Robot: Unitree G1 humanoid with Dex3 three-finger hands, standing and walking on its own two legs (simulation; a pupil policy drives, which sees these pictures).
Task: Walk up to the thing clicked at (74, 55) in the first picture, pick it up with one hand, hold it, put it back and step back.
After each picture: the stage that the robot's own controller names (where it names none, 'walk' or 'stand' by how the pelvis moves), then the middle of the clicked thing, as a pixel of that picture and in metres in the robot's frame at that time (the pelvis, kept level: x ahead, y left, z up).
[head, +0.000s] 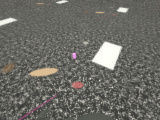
stand; (74, 55) +1.30 +0.36 -0.72
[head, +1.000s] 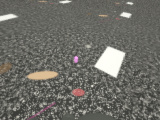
walk; (76, 59) +1.19 +0.24 -0.71
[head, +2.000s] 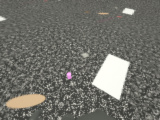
walk; (69, 75) +0.73 +0.30 -0.71
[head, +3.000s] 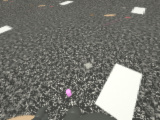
walk; (68, 92) +0.45 +0.32 -0.70
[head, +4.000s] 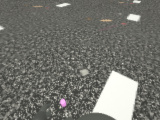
stand; (63, 103) +0.33 +0.31 -0.72
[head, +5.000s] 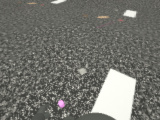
stand; (61, 104) +0.30 +0.32 -0.71
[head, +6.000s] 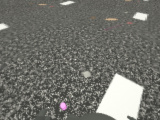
stand; (63, 106) +0.27 +0.31 -0.72
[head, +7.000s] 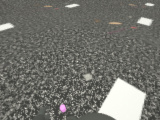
stand; (63, 108) +0.27 +0.29 -0.72
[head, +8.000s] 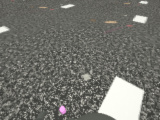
stand; (62, 110) +0.25 +0.30 -0.73
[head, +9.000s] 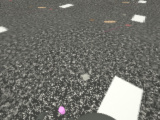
stand; (62, 110) +0.24 +0.32 -0.73
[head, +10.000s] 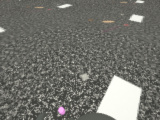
stand; (61, 110) +0.24 +0.32 -0.73
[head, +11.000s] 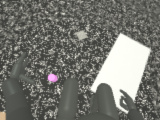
go down; (52, 78) +0.29 +0.33 -0.41
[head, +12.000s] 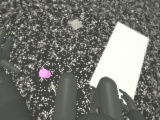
go down; (45, 73) +0.30 +0.35 -0.31
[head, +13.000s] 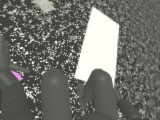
close in; (11, 77) +0.27 +0.37 -0.22
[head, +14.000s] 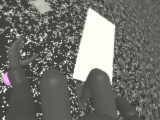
close; (11, 78) +0.27 +0.37 -0.22
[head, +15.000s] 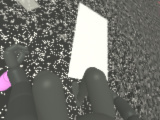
close; (6, 80) +0.28 +0.36 -0.22
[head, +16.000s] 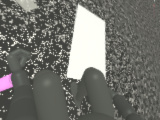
close; (7, 82) +0.28 +0.35 -0.23
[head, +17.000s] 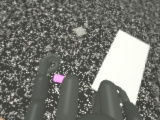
close; (60, 78) +0.30 +0.25 -0.35
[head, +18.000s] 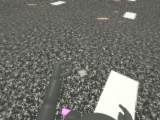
go down; (66, 112) +0.24 +0.21 -0.69
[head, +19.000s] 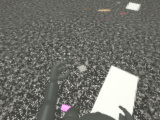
stand; (66, 108) +0.22 +0.23 -0.69
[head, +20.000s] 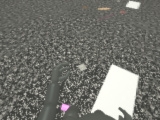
stand; (66, 108) +0.22 +0.23 -0.68
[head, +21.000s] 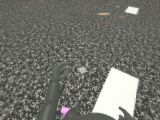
stand; (66, 110) +0.22 +0.23 -0.69
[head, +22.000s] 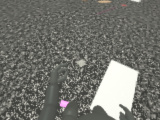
crouch; (65, 104) +0.22 +0.23 -0.66
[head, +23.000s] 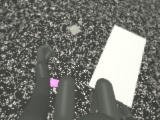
crouch; (56, 83) +0.27 +0.25 -0.37
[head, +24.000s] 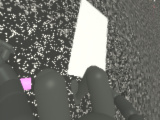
lower; (18, 85) +0.24 +0.28 -0.25
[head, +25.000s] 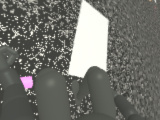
lower; (19, 83) +0.25 +0.28 -0.24
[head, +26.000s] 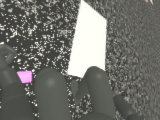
lower; (18, 77) +0.28 +0.29 -0.25
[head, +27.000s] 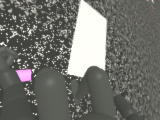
lower; (18, 76) +0.29 +0.29 -0.25
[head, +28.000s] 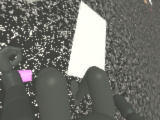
open; (19, 76) +0.29 +0.29 -0.25
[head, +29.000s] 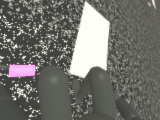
rise; (23, 70) +0.31 +0.29 -0.25
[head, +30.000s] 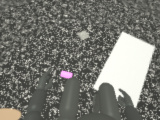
walk; (66, 74) +0.37 +0.24 -0.43
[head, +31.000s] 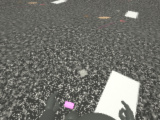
stand; (69, 105) +0.31 +0.20 -0.69
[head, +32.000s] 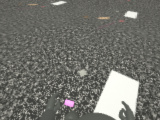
stand; (69, 103) +0.34 +0.21 -0.69
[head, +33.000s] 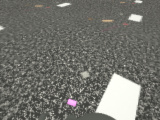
stand; (72, 102) +0.36 +0.19 -0.74
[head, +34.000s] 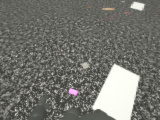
walk; (73, 91) +0.41 +0.16 -0.72
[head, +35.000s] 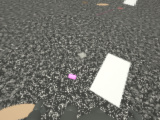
walk; (72, 76) +0.63 +0.22 -0.73
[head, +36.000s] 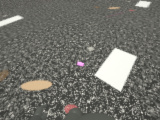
stand; (80, 64) +0.97 +0.24 -0.72
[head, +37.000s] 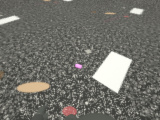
stand; (78, 66) +0.98 +0.22 -0.74
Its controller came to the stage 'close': yes
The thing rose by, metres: 0.01
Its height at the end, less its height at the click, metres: -0.02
